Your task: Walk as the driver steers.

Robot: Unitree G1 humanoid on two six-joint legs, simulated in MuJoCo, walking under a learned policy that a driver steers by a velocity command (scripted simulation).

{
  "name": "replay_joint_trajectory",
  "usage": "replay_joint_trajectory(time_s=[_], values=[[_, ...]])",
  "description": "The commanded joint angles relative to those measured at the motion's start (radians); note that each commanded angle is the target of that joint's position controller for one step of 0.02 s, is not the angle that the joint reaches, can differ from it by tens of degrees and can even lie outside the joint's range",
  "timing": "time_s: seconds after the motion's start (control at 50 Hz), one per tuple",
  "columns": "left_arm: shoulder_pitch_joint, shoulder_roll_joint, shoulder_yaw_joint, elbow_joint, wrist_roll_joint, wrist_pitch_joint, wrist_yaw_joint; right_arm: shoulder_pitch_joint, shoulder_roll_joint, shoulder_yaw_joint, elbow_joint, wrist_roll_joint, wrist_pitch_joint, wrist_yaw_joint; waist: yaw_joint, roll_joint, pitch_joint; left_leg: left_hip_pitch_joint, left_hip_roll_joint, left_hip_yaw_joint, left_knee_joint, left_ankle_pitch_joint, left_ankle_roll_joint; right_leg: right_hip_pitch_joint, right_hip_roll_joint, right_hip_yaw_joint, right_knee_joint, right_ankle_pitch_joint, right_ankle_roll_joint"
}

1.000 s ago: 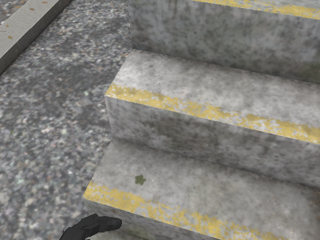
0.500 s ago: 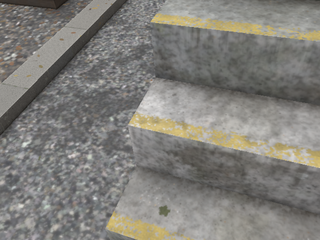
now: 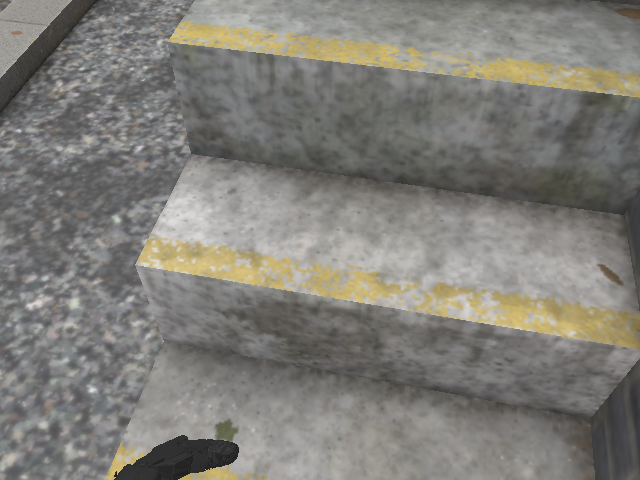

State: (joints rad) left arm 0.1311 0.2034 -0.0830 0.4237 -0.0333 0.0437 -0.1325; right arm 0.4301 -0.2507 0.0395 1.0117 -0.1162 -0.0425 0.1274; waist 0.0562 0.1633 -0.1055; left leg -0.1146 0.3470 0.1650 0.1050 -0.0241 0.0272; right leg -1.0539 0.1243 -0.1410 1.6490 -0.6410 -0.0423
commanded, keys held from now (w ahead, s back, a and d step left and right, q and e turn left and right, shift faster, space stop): w+e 0.18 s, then w+q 0.60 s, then q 0.14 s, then no key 0.08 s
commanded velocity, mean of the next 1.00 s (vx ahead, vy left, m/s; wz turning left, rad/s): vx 0.46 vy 0.00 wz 0.11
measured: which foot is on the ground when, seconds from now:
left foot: down 0.00-0.04, up 0.06-0.44, down 0.46-0.96, up 0.98-1.00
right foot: up 0.00-0.00, down 0.02-0.48, up 0.50-0.94, down 0.96-1.00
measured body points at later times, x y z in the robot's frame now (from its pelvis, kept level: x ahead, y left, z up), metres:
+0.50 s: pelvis +0.09 +0.02 +0.10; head +0.06 +0.04 +0.55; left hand +0.36 +0.19 +0.04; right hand +0.07 -0.25 -0.02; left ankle +0.12 +0.10 -0.58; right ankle +0.01 -0.12 -0.54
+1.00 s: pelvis +0.23 +0.00 +0.23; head +0.26 +0.03 +0.68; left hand +0.46 +0.22 +0.18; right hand +0.23 -0.27 +0.11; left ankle +0.14 +0.09 -0.49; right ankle +0.35 -0.11 -0.37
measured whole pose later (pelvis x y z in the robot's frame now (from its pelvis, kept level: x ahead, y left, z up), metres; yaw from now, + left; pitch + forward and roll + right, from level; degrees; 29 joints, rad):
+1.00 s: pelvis +0.23 +0.00 +0.23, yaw +6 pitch +7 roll -7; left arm -0.03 0.16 -0.04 0.50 0.05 0.05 -0.11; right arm 0.46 -0.30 0.00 0.97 -0.02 -0.08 0.12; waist 0.02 0.08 -0.07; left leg -0.34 -0.05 -0.29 0.74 0.00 0.11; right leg -0.94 0.03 -0.15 1.28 -0.51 -0.04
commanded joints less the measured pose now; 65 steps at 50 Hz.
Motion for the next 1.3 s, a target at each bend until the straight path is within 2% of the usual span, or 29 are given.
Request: replay_joint_trajectory(time_s=[0.02, 0.06, 0.08, 0.12, 0.16, 0.18, 0.2, 0.22, 0.26, 0.32, 0.4, 0.46, 0.5, 0.54, 0.6, 0.82, 0.88, 0.94, 0.96, 0.98, 1.0, 1.04, 1.1, 1.12, 1.14, 1.16, 1.24, 1.26, 1.3], values=[[0.344, 0.091, 0.075, 0.038, 0.013, 0.003, 0.02, -0.22, -0.474, -0.163, -0.1, -0.043, 0.048, -0.031, 0.273, 0.133, -0.219, 0.147, 0.073, -0.052, 0.549, 1.438, 0.255, 0.311, 0.125, 0.087, -0.659, 0.229, -0.039], [0.537, 0.241, 0.136, 0.246, 0.101, -0.003, 0.068, -0.076, -0.164, -0.096, -0.117, -0.05, 0.089, 0.018, 0.088, -0.352, -0.202, -0.626, -0.17, -0.156, 1.178, 0.317, 0.091, 0.71, -0.032, 0.712, -0.883, 0.431, -0.229], [0.618, 0.256, 0.146, 0.258, 0.108, -0.011, 0.033, -0.204, -0.202, -0.105, -0.15, 0.01, 0.088, 0.015, 0.136, -0.413, -0.168, -0.67, -0.275, -0.319, 1.45, 0.238, 0.067, 0.568, -0.084, 0.758, -0.909, 0.356, -0.212], [0.381, 0.149, 0.138, 0.35, 0.005, -0.06, -0.014, -0.139, -0.115, -0.085, -0.173, 0.047, 0.052, -0.033, -0.064, -0.635, -0.158, -0.856, -0.313, -0.342, 1.762, 0.024, 0.029, 0.68, -0.098, 0.472, -0.825, 0.492, -0.271], [0.127, -0.01, 0.085, 0.327, 0.017, -0.088, -0.021, -0.12, -0.082, -0.092, -0.206, 0.041, 0.051, -0.094, -0.128, -0.42, -0.143, -0.866, -0.317, -0.327, 1.797, -0.111, 0.002, 0.621, -0.127, 0.412, -0.8, 0.461, -0.246], [0.0, 0.057, 0.115, 0.291, 0.015, -0.096, 0.172, -0.127, 0.002, -0.077, -0.214, 0.048, 0.079, -0.067, -0.229, -0.235, -0.171, -0.613, -0.411, -0.191, 1.805, -0.002, -0.065, 0.602, -0.142, 0.621, -0.928, 0.154, -0.15], [0.039, 0.076, 0.114, 0.309, 0.024, -0.108, 0.23, -0.188, -0.016, -0.088, -0.222, 0.063, 0.104, -0.077, -0.173, -0.182, -0.074, -0.671, -0.411, -0.232, 1.863, 0.012, -0.073, 0.567, -0.212, 0.681, -0.943, 0.065, -0.148], [-0.03, 0.054, 0.081, 0.299, 0.067, -0.111, 0.061, -0.164, -0.103, -0.086, -0.226, 0.138, 0.068, -0.108, -0.1, -0.457, 0.074, -0.845, -0.357, -0.405, 1.872, -0.212, -0.018, 0.382, -0.161, 0.392, -0.812, 0.181, -0.14], [0.136, 0.008, 0.067, 0.359, 0.044, -0.124, -0.012, -0.18, -0.133, -0.098, -0.272, 0.1, 0.064, -0.145, -0.073, -0.211, 0.054, -0.922, -0.347, -0.389, 1.716, -0.263, -0.023, 0.444, -0.231, 0.46, -0.826, 0.316, -0.147], [0.106, 0.085, 0.103, 0.329, 0.009, -0.13, -0.039, -0.178, -0.114, -0.097, -0.242, 0.117, 0.047, -0.143, -0.065, -0.244, 0.096, -0.876, -0.299, -0.234, 1.552, -0.397, -0.097, 0.425, -0.354, 0.487, -1.068, 0.193, -0.188], [-0.074, 0.158, 0.146, 0.296, 0.076, -0.147, -0.023, 0.078, -0.048, -0.092, -0.143, 0.115, 0.048, -0.126, -0.203, -0.332, 0.072, -0.315, -0.269, -0.08, 1.216, -0.399, -0.133, 0.379, -0.442, 0.341, -1.189, 0.483, -0.063], [-0.124, 0.01, 0.113, 0.277, 0.106, -0.116, -0.039, 0.086, -0.115, -0.119, -0.056, 0.082, -0.008, -0.136, -0.163, -0.12, 0.153, -0.365, -0.449, -0.126, 0.58, -0.279, 0.026, 0.613, -0.22, 0.072, -0.605, 0.593, -0.055], [0.006, -0.082, 0.089, 0.241, 0.109, -0.081, -0.089, 0.055, -0.259, -0.158, -0.165, 0.126, -0.028, -0.147, -0.092, 0.181, 0.037, -0.186, -0.235, -0.876, 0.372, 0.244, 0.419, 0.173, 0.061, 0.186, 0.198, 0.207, -0.019], [0.067, 0.002, 0.114, 0.318, 0.051, -0.095, -0.025, -0.033, -0.221, -0.156, -0.207, 0.12, -0.022, -0.122, -0.12, -0.087, 0.162, -0.243, -0.161, -1.113, 0.214, -0.699, 0.361, -0.216, 0.0, 0.438, 0.335, 0.48, -0.029], [-0.025, 0.003, 0.082, 0.319, 0.103, -0.105, -0.007, -0.07, -0.058, -0.083, -0.161, 0.094, 0.003, -0.102, -0.068, -0.232, 0.119, -0.22, -0.151, -1.033, 0.241, -0.617, 0.299, -0.308, -0.087, 0.355, 0.454, 0.624, -0.053], [-0.279, -0.024, 0.018, 0.137, 0.081, -0.106, 0.021, 0.239, -0.061, 0.004, 0.006, 0.033, -0.08, -0.08, -0.154, -0.035, 0.16, -0.291, -0.262, -0.567, 0.191, -0.286, 0.202, -0.309, -0.155, 0.06, 0.5, 0.511, -0.086], [-0.452, -0.059, -0.005, -0.048, 0.071, -0.032, 0.031, 0.134, -0.151, -0.006, -0.026, 0.081, -0.064, -0.058, -0.044, 0.018, 0.051, -0.512, -0.199, -0.566, 0.095, 0.571, 0.253, 0.199, -0.085, -0.09, -0.045, 0.046, 0.004], [-0.083, 0.132, 0.093, -0.01, 0.052, 0.009, 0.013, -0.021, -0.391, -0.113, -0.137, 0.158, -0.073, -0.019, 0.139, 0.11, -0.096, -0.046, -0.111, -0.557, 0.29, 1.693, 0.265, 0.453, 0.031, -0.097, -0.539, 0.246, 0.067], [0.103, 0.162, 0.123, 0.043, 0.067, 0.019, 0.018, -0.04, -0.336, -0.112, -0.147, 0.119, -0.062, 0.008, 0.179, 0.021, -0.181, -0.015, -0.194, -0.481, 0.57, 1.861, 0.23, 0.625, 0.002, 0.012, -0.733, 0.365, -0.007], [0.342, 0.198, 0.143, 0.114, 0.088, 0.024, 0.038, -0.002, -0.158, -0.076, -0.166, 0.058, -0.069, 0.011, 0.166, -0.319, -0.51, -0.405, -0.333, -0.464, 0.966, 1.03, 0.115, 1.109, -0.3, 0.583, -0.777, 0.936, -0.332], [0.356, 0.152, 0.13, 0.082, 0.146, 0.038, 0.029, -0.043, -0.124, -0.089, -0.128, 0.121, -0.047, 0.01, 0.223, -0.504, -0.489, -0.527, -0.485, -0.509, 1.561, -0.003, 0.006, 0.872, -0.562, 1.144, -1.117, 0.51, -0.524], [0.244, 0.098, 0.115, 0.181, 0.074, -0.026, 0.034, -0.201, -0.134, -0.101, -0.177, 0.164, -0.029, -0.005, 0.106, -0.317, 0.07, -0.803, -0.373, -0.414, 1.773, 0.031, 0.022, 0.475, -0.388, 0.834, -1.117, -0.201, -0.286], [0.035, -0.034, 0.069, 0.271, 0.042, -0.113, 0.069, -0.215, -0.109, -0.045, -0.247, 0.072, -0.022, -0.062, -0.06, -0.179, 0.077, -0.822, -0.37, -0.357, 1.772, -0.38, 0.06, 0.368, -0.256, 0.465, -1.069, -0.019, -0.208], [-0.059, -0.073, 0.084, 0.321, -0.024, -0.12, 0.201, -0.136, 0.069, -0.049, -0.195, -0.003, 0.065, -0.082, -0.209, -0.015, 0.082, -0.534, -0.413, -0.36, 1.667, -0.006, -0.019, 0.26, -0.231, 0.415, -0.958, 0.166, -0.143], [-0.067, -0.067, 0.064, 0.31, -0.023, -0.122, 0.235, -0.103, 0.076, -0.044, -0.186, 0.014, 0.106, -0.087, -0.219, -0.061, 0.108, -0.518, -0.426, -0.308, 1.633, 0.009, -0.05, 0.197, -0.209, 0.329, -0.927, 0.264, -0.124], [-0.15, -0.035, 0.041, 0.224, 0.044, -0.171, 0.113, -0.106, -0.082, -0.041, -0.26, 0.108, 0.012, -0.051, -0.151, -0.305, 0.063, -0.6, -0.357, -0.291, 1.605, -0.209, -0.031, 0.224, -0.093, 0.145, -0.984, 0.151, -0.085], [-0.053, 0.163, 0.103, 0.206, 0.022, -0.185, 0.062, -0.306, -0.133, -0.064, -0.373, 0.068, -0.005, -0.05, -0.127, -0.207, 0.033, -0.387, -0.33, -0.012, 0.816, -0.499, -0.094, 0.322, -0.114, 0.225, -0.927, 0.408, -0.099], [0.047, 0.217, 0.142, 0.219, 0.024, -0.165, 0.038, -0.443, -0.097, -0.059, -0.411, 0.125, 0.007, -0.046, -0.064, -0.213, 0.073, -0.3, -0.348, 0.001, 0.573, -0.548, -0.128, 0.323, -0.153, 0.333, -1.029, 0.262, -0.114], [0.157, 0.109, 0.111, 0.26, -0.007, -0.147, -0.049, -0.247, -0.119, -0.073, -0.323, 0.101, -0.021, -0.048, -0.071, -0.19, 0.013, -0.111, -0.269, -0.138, 0.621, -0.102, -0.045, 0.407, -0.187, 0.476, -1.064, 0.204, -0.05]])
